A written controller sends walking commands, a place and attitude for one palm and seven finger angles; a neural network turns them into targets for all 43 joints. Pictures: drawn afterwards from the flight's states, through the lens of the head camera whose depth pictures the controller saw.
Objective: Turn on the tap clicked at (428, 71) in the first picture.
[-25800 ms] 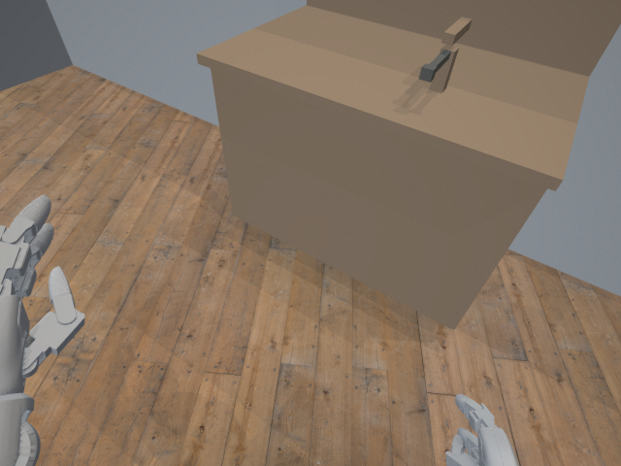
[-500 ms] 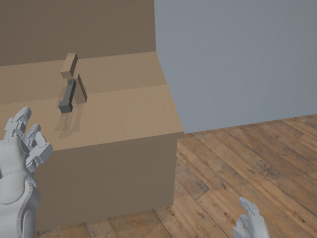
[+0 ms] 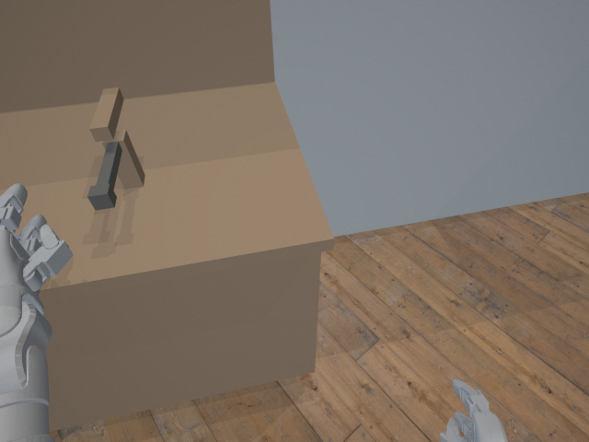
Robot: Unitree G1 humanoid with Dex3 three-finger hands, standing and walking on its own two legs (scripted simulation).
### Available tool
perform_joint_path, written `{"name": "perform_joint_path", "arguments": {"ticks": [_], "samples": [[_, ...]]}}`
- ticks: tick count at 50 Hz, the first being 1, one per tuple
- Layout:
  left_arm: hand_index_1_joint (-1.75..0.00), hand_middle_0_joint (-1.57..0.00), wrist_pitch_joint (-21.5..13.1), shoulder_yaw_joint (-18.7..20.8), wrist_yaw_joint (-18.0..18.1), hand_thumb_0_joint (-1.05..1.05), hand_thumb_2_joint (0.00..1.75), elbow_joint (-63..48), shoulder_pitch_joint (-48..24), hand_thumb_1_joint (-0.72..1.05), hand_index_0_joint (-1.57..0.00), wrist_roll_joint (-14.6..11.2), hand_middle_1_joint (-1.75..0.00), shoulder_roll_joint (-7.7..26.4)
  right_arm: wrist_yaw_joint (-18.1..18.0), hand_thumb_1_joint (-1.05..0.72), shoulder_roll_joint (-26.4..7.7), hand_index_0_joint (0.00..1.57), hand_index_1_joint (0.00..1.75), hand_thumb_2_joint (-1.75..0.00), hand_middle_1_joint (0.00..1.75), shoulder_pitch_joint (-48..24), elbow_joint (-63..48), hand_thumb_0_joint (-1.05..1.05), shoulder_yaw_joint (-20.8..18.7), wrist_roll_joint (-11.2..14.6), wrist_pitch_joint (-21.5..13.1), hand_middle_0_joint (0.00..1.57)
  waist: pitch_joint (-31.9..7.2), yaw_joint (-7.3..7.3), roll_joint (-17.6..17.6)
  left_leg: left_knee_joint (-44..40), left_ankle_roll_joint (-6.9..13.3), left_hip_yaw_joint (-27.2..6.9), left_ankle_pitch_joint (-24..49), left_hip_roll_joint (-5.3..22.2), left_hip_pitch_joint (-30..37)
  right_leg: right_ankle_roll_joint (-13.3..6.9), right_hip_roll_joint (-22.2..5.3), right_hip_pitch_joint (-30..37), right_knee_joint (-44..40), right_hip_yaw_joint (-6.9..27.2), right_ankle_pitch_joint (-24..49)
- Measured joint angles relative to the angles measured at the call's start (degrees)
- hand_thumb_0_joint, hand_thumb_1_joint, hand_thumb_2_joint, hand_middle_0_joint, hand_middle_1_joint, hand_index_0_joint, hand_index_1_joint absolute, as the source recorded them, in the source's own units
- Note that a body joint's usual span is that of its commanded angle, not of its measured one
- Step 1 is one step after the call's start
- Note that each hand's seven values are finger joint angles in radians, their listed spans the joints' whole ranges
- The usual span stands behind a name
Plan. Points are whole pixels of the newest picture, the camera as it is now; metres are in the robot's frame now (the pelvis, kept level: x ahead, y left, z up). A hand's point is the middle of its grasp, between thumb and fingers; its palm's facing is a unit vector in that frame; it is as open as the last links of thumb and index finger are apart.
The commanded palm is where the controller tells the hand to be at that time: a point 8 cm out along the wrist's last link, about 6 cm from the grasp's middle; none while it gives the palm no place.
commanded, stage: reach beside the lever's end, fingers flat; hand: left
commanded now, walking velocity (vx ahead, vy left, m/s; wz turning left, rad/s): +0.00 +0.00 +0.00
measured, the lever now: (102, 196) +0.40 +0.34 +0.12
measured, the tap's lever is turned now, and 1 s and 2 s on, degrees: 0 0 3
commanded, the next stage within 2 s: push the lever round in 1.18 s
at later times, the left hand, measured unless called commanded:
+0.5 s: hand (71, 220) +0.35 +0.37 +0.12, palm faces +0.57 -0.82 -0.05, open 7.8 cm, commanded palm +0.31 +0.40 +0.12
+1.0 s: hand (67, 217) +0.36 +0.38 +0.11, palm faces +0.57 -0.82 -0.05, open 7.8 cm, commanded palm +0.31 +0.41 +0.12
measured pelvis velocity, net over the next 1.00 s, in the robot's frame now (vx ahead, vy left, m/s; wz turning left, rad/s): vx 0.01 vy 0.03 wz -0.02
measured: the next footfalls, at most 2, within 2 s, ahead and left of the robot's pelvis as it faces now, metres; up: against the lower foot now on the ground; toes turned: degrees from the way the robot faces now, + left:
none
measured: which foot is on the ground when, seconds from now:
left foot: down 0.00-1.00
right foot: down 0.00-1.00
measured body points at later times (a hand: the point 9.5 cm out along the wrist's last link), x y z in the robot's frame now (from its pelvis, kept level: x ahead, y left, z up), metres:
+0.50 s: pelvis +0.00 +0.01 -0.01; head +0.03 +0.01 +0.44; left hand +0.32 +0.41 +0.12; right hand +0.11 -0.25 -0.12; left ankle -0.01 +0.12 -0.73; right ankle +0.02 -0.08 -0.73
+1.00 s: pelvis +0.01 +0.03 -0.01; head +0.04 +0.03 +0.44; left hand +0.33 +0.42 +0.11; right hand +0.11 -0.23 -0.12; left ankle -0.01 +0.12 -0.73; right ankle +0.02 -0.08 -0.73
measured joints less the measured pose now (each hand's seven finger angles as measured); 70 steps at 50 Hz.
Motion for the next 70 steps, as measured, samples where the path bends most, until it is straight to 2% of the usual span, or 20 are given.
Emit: {"name": "perform_joint_path", "arguments": {"ticks": [7,13,24,31,36,41,45,48,52,56,60,65,70], "samples": [[-0.2,-0.17,-3.1,1.0,-1.3,0.02,0.9,7.7,-5.5,0.9,-0.17,1.0,-0.21,1.9,-0.2,-0.9,-1.0,0.2,0.3,-0.9,0.3,0.7,0.3,0.01,-0.4,0.0,-0.1,0.2,0.4,-0.6,-0.1,2.0,0.1,-0.5,-0.4,-0.2,-2.8,0.1,-0.2,-2.3,1.3,-0.6,-0.3],[-0.19,-0.17,-5.5,1.8,-2.8,0.02,0.9,15.0,-10.7,0.9,-0.17,1.7,-0.19,4.0,0.2,-0.9,-1.0,0.2,0.3,-0.9,0.3,1.6,0.3,0.01,-0.6,-0.2,0.4,0.2,0.1,-1.69,-0.4,3.3,0.3,-0.4,-0.8,-0.2,-5.4,0.3,-0.2,-4.7,2.2,-0.5,-0.3],[-0.16,-0.16,-9.0,5.0,-4.0,0.02,0.9,25.7,-15.4,0.89,-0.16,2.8,-0.16,7.6,1.3,-0.9,-1.1,0.2,0.3,-0.9,0.3,5.2,-0.3,0.01,-0.7,-0.3,2.2,0.2,-1.3,-3.56,-0.6,5.4,0.8,0.4,-1.9,0.0,-8.6,0.7,0.0,-8.0,3.7,0.3,-0.8],[-0.15,-0.15,-13.2,6.0,-4.7,0.02,0.9,31.2,-19.0,0.9,-0.15,4.4,-0.16,9.8,1.5,-0.9,-1.7,0.2,0.3,-0.9,0.3,6.9,0.0,0.01,-0.9,-0.8,2.9,0.2,-0.8,-3.98,-0.9,7.7,1.0,0.1,-2.7,0.0,-11.5,1.0,-0.1,-10.3,5.0,-0.1,-1.2],[-0.15,-0.15,-15.7,4.6,-6.2,0.02,0.9,30.9,-20.1,0.9,-0.15,3.5,-0.15,9.2,1.6,-0.9,-1.8,0.2,0.3,-0.9,0.3,7.7,0.3,0.01,-1.2,-0.7,3.2,0.2,-1.1,-3.88,-0.8,8.3,1.3,0.2,-3.0,-0.1,-12.5,1.2,-0.1,-11.1,5.1,0.0,-1.2],[-0.15,-0.15,-13.8,4.7,-6.8,0.02,0.9,31.7,-19.2,0.9,-0.15,2.9,-0.15,8.7,1.9,-0.9,-1.5,0.2,0.3,-0.9,0.3,7.8,-0.5,0.01,-1.0,-0.3,3.8,0.2,-2.4,-4.48,-0.8,7.7,1.6,0.9,-3.2,-0.2,-12.2,1.6,-0.2,-11.1,4.9,0.7,-1.4],[-0.15,-0.16,-12.8,6.4,-5.2,0.02,0.9,30.1,-17.0,0.89,-0.16,3.5,-0.15,8.1,2.4,-0.9,-1.1,0.2,0.3,-0.9,0.3,7.7,-1.9,0.01,-1.0,-0.7,4.0,0.2,-2.6,-4.65,-0.9,7.6,1.7,1.3,-3.5,-0.1,-11.7,1.7,-0.1,-10.8,4.7,1.2,-1.5],[-0.15,-0.16,-14.0,6.8,-4.2,0.02,0.9,26.7,-14.7,0.89,-0.16,3.9,-0.15,7.3,2.8,-0.9,-0.9,0.2,0.3,-0.9,0.3,7.5,-2.6,0.01,-1.0,-0.9,4.1,0.2,-2.6,-4.21,-0.8,7.8,1.8,1.4,-3.8,0.0,-11.4,1.8,0.0,-10.4,4.7,1.3,-1.6],[-0.15,-0.15,-14.5,6.2,-5.0,0.02,0.9,24.0,-13.7,0.9,-0.15,3.0,-0.15,6.8,2.6,-0.9,-0.7,0.2,0.3,-0.9,0.3,6.9,-2.3,0.01,-1.0,-0.7,4.2,0.2,-2.5,-3.2,-0.8,8.1,1.8,0.9,-4.0,-0.1,-11.0,1.8,-0.1,-9.7,4.8,0.8,-1.9],[-0.15,-0.15,-12.2,4.9,-6.5,0.02,0.9,24.2,-14.2,0.9,-0.15,2.1,-0.15,7.0,1.8,-0.9,-0.7,0.2,0.3,-0.9,0.3,5.9,-2.1,0.01,-0.8,-0.1,4.3,0.2,-2.6,-2.46,-0.6,8.0,1.8,0.3,-3.9,-0.4,-10.7,1.9,-0.4,-9.1,4.6,0.2,-1.9],[-0.15,-0.15,-10.1,2.8,-6.0,0.02,0.9,25.2,-16.1,0.9,-0.15,2.8,-0.15,6.7,1.3,-0.9,-0.8,0.2,0.3,-0.9,0.3,4.7,-2.2,0.01,-0.6,0.0,3.8,0.2,-2.1,-2.15,-0.5,7.9,1.8,-0.4,-3.4,-0.8,-10.8,1.8,-0.8,-9.0,4.5,-0.5,-1.8],[-0.15,-0.15,-11.8,2.0,-4.7,0.02,0.9,24.5,-17.0,0.9,-0.15,3.4,-0.15,5.3,1.4,-0.9,-0.6,0.2,0.3,-0.9,0.3,3.7,-2.3,0.01,-0.5,-0.5,3.1,0.2,-1.8,-2.16,-0.6,7.7,1.5,-0.4,-3.1,-0.8,-11.0,1.6,-0.8,-9.4,4.6,-0.5,-1.6],[-0.15,-0.15,-12.5,2.5,-4.6,0.02,0.9,26.0,-17.6,0.9,-0.15,3.6,-0.15,5.7,1.6,-0.9,-0.2,0.2,0.3,-0.9,0.3,3.7,-2.1,0.01,-0.2,-0.5,3.4,0.2,-2.2,-2.77,-0.9,7.7,1.3,0.0,-3.1,-0.4,-11.1,1.4,-0.4,-9.8,4.9,-0.1,-1.7]]}}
